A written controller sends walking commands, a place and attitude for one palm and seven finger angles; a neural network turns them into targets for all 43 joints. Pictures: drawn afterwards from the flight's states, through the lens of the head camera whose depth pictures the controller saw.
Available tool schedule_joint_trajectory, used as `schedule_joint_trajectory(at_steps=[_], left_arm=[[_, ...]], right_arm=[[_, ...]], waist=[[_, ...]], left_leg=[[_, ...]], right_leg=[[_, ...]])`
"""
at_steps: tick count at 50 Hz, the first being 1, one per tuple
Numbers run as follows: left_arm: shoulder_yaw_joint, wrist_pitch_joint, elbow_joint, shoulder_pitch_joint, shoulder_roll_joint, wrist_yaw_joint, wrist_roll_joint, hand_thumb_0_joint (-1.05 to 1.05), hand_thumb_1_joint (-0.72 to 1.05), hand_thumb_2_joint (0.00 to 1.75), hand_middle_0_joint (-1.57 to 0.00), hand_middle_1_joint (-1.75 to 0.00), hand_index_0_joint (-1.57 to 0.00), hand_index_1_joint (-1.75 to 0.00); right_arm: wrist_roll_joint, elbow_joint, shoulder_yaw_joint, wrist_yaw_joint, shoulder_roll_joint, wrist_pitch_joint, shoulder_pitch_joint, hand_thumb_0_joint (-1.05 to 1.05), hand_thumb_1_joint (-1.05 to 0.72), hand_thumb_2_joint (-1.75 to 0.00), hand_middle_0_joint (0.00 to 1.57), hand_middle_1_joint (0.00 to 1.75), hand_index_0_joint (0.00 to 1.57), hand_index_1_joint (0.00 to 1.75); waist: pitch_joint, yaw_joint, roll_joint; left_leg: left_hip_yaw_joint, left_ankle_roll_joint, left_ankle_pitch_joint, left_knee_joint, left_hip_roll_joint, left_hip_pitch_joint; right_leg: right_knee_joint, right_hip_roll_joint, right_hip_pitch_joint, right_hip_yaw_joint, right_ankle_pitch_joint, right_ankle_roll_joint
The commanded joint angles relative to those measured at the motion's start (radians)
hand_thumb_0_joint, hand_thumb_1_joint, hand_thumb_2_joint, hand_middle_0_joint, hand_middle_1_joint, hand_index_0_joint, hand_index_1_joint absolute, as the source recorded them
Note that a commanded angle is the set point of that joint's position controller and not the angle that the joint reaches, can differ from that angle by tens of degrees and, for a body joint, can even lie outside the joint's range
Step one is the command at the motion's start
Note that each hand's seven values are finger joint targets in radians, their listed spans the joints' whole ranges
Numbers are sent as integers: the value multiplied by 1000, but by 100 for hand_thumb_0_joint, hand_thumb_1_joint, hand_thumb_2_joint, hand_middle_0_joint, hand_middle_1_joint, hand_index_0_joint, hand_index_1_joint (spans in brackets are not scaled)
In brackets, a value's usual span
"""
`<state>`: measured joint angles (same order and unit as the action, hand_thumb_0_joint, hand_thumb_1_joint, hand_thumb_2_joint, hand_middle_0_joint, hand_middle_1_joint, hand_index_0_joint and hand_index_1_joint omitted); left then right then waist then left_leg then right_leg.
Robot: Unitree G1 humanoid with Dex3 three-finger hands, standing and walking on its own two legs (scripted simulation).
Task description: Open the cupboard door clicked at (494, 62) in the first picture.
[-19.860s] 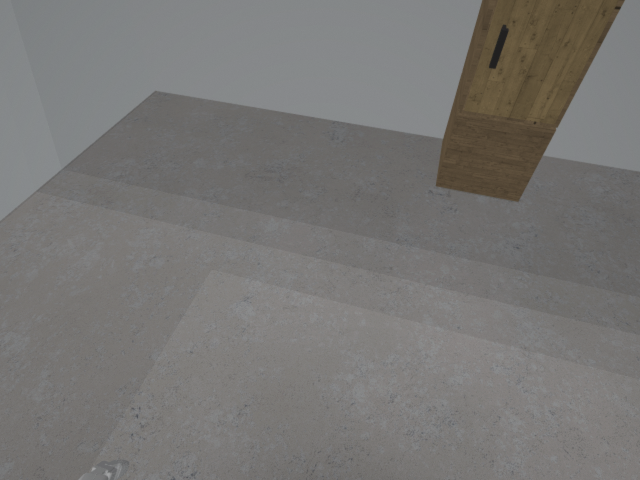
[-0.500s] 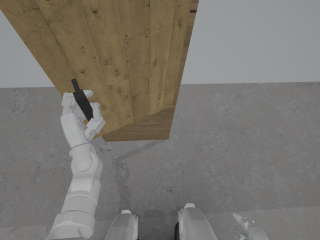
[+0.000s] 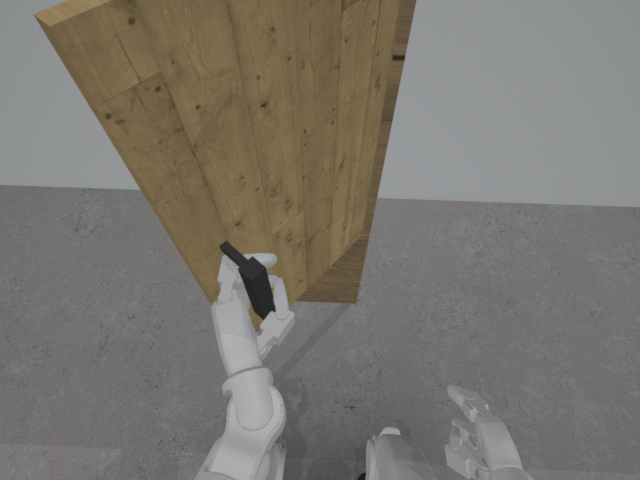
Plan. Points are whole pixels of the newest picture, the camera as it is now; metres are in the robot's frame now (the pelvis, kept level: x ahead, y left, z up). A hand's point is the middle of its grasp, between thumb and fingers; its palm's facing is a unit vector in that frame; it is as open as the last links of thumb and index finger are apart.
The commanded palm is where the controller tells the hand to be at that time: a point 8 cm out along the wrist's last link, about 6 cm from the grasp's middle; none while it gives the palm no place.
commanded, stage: open thumb and fingers to let go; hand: left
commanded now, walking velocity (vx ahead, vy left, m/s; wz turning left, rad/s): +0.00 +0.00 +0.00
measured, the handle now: (248, 282) +0.35 +0.11 +0.02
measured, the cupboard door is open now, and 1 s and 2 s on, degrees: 50 51 52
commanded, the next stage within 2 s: slide the hand sideways off the handle in 0.80 s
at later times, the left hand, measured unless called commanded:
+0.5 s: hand (282, 307) +0.32 +0.06 +0.02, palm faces +0.39 -0.92 -0.04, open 12.5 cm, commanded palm +0.27 +0.11 +0.01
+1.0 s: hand (280, 321) +0.30 +0.07 +0.01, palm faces +0.16 -0.98 -0.08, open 15.3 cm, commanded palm +0.27 +0.11 +0.01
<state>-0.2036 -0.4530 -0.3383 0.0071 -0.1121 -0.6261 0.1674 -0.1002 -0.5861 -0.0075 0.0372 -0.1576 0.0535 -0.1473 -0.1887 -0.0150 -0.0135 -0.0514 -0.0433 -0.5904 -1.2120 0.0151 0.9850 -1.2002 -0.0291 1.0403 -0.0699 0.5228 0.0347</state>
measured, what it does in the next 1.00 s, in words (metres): stands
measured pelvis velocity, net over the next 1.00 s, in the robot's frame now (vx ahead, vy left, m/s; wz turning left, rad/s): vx -0.02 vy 0.01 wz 0.01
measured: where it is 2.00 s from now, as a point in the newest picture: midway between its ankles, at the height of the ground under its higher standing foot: outside the picture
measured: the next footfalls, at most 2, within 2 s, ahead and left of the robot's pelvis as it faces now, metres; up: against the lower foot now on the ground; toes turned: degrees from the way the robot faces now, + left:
none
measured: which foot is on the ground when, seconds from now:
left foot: down 0.00-1.00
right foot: down 0.00-1.00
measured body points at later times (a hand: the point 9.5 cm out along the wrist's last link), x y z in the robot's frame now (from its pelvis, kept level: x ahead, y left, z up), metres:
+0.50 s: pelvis -0.02 -0.01 -0.01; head +0.07 -0.02 +0.43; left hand +0.29 +0.11 +0.02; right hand +0.14 -0.23 -0.13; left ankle -0.01 +0.14 -0.64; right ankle +0.03 -0.10 -0.64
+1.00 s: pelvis -0.02 +0.01 -0.01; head +0.07 +0.00 +0.43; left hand +0.29 +0.12 +0.02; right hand +0.15 -0.21 -0.12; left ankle -0.01 +0.14 -0.64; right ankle +0.03 -0.10 -0.64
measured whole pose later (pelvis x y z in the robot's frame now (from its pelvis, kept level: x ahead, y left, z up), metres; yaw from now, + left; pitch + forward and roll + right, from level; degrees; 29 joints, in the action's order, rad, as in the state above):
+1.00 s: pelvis -0.02 +0.01 -0.01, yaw +0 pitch +20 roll +0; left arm -0.17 -0.50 -0.42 -0.10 -0.04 -0.45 0.16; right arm -0.09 -0.59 -0.01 0.03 -0.18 0.06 -0.16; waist -0.16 -0.02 -0.02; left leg -0.05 -0.03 -0.57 -1.27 -0.01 1.04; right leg -1.25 -0.05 1.09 -0.06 0.50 0.02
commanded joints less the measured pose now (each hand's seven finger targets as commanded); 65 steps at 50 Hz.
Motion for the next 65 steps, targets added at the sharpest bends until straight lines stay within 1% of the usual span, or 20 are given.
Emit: schedule_joint_trajectory(at_steps=[1, 5, 10, 19, 21, 32, 34, 39, 43, 45, 46, 47, 49, 51, 53, 55, 57, 61, 62, 65], left_arm=[[51, -49, 106, -269, -51, -31, 17, 0, 76, 84, -39, -134, -39, -134], [55, -58, 131, -231, -51, -16, 2, 0, 48, 72, -37, -130, -37, -130], [44, -64, 124, -295, -45, -6, 0, 0, 13, 57, -35, -127, -35, -127], [73, -74, 113, -330, -19, -14, -15, 0, -50, 30, -30, -120, -30, -120], [62, -72, 107, -334, -30, -17, -12, 0, -50, 30, -30, -120, -30, -120], [77, -65, 72, -347, -29, -32, -1, 0, -50, 30, -21, -65, -21, -65], [78, -71, 82, -365, -28, -38, 3, 0, -50, 30, -19, -55, -19, -55], [54, -63, 78, -345, -65, -38, 5, 0, -50, 30, -15, -30, -15, -30], [46, -58, 70, -396, -75, -43, 3, 0, -50, 30, -15, -30, -15, -30], [61, -58, 64, -391, -62, -46, 4, 0, -50, 30, -15, -30, -15, -30], [-158, -92, 103, -366, 23, 151, 123, 0, -50, 30, -15, -30, -15, -30], [-84, -130, 163, -424, 91, 255, 86, 0, -50, 30, -15, -30, -15, -30], [-85, -166, 187, -400, 126, 422, 30, 0, -50, 30, -15, -30, -15, -30], [-98, -155, 193, -373, 81, 545, -89, 0, -50, 30, -15, -30, -15, -30], [-66, -112, 185, -350, 42, 577, -205, 0, -50, 30, -15, -30, -15, -30], [-11, -77, 195, -265, 58, 561, -248, 0, -50, 30, -15, -30, -15, -30], [10, -64, 232, -199, 80, 530, -233, 0, -50, 30, -15, -30, -15, -30], [0, -77, 277, -123, 103, 485, -158, 0, -50, 30, -15, -30, -15, -30], [9, -82, 300, -120, 127, 475, -140, 0, -50, 30, -15, -30, -15, -30], [6, -85, 330, -62, 126, 469, -131, 0, -50, 30, -15, -30, -15, -30]], right_arm=[[0, 92, -31, -24, -94, 47, 33, 0, -90, -90, 20, 30, 20, 30], [3, 105, -38, -24, -92, 51, 20, 0, -90, -90, 20, 30, 20, 30], [5, 100, -38, -29, -98, 52, 16, 0, -90, -90, 20, 30, 20, 30], [4, 96, -43, -31, -108, 63, 11, 0, -90, -90, 20, 30, 20, 30], [3, 94, -42, -31, -108, 63, 6, 0, -90, -90, 20, 30, 20, 30], [-1, 92, -40, -30, -114, 64, 4, 0, -90, -90, 20, 30, 20, 30], [-3, 88, -42, -29, -112, 63, 1, 0, -90, -90, 20, 30, 20, 30], [-4, 94, -40, -24, -109, 60, 3, 0, -90, -90, 20, 30, 20, 30], [-6, 92, -37, -23, -114, 61, 10, 0, -90, -90, 20, 30, 20, 30], [-4, 91, -38, -25, -113, 58, 11, 0, -90, -90, 20, 30, 20, 30], [2, 77, -46, -21, -153, 44, -50, 0, -90, -90, 20, 30, 20, 30], [11, 104, -54, -24, -150, 35, -59, 0, -90, -90, 20, 30, 20, 30], [31, 124, -50, -30, -151, 28, -44, 0, -90, -90, 20, 30, 20, 30], [58, 160, -42, -33, -155, 28, -31, 0, -90, -90, 20, 30, 20, 30], [80, 180, -33, -35, -160, 30, -27, 0, -90, -90, 20, 30, 20, 30], [86, 203, -36, -34, -170, 26, -25, 0, -90, -90, 20, 30, 20, 30], [82, 225, -37, -27, -173, 22, -33, 0, -90, -90, 20, 30, 20, 30], [72, 239, -43, -7, -170, 9, -40, 0, -90, -90, 20, 30, 20, 30], [69, 245, -41, -6, -171, 7, -36, 0, -90, -90, 20, 30, 20, 30], [69, 257, -41, -1, -165, 0, -31, 0, -90, -90, 20, 30, 20, 30]], waist=[[-284, -28, 104], [-360, -11, 110], [-318, -35, 124], [-345, -28, 116], [-333, -31, 113], [-314, -31, 116], [-326, -25, 88], [-324, -27, 78], [-306, -40, 93], [-303, -32, 97], [-294, -114, 104], [-349, -90, 70], [-350, -81, 49], [-303, -72, 28], [-276, -61, 34], [-297, -31, 62], [-325, -9, 78], [-295, -14, 88], [-298, -2, 67], [-287, -4, 67]], left_leg=[[51, 35, 241, 102, -48, -43], [62, 35, 267, 100, -51, -47], [58, 39, 228, 92, -48, -26], [60, 41, 197, 92, -49, -9], [61, 40, 196, 100, -49, -12], [55, 43, 189, 113, -45, -23], [56, 40, 196, 117, -45, -34], [55, 38, 221, 120, -43, -57], [46, 40, 197, 121, -42, -57], [45, 38, 200, 124, -43, -55], [50, 54, 199, 91, -37, -76], [49, 60, 223, 77, -43, -67], [48, 63, 201, 72, -44, -67], [39, 62, 164, 94, -45, -75], [25, 57, 140, 120, -47, -83], [25, 56, 166, 126, -50, -82], [16, 53, 220, 130, -49, -85], [23, 51, 218, 109, -45, -67], [17, 50, 228, 110, -46, -62], [26, 49, 203, 108, -46, -56]], right_leg=[[190, 0, -297, 58, -265, -15], [191, -5, -372, 76, -323, -18], [207, -11, -345, 91, -263, -25], [213, -12, -344, 103, -198, -24], [216, -10, -339, 98, -195, -22], [203, 3, -298, 65, -167, -16], [193, 3, -297, 61, -176, -13], [178, 10, -278, 40, -204, -9], [176, 12, -242, 28, -161, -10], [175, 12, -249, 30, -163, -8], [159, -1, -231, 55, -227, -9], [138, -11, -260, 62, -275, 1], [127, -11, -267, 69, -272, 2], [141, -3, -239, 57, -206, 6], [149, 8, -213, 35, -138, 4], [142, 12, -231, 28, -146, 2], [109, 13, -242, 12, -184, 5], [95, 11, -207, 20, -186, 3], [82, 10, -202, 20, -184, 9], [90, 11, -204, 25, -172, 7]])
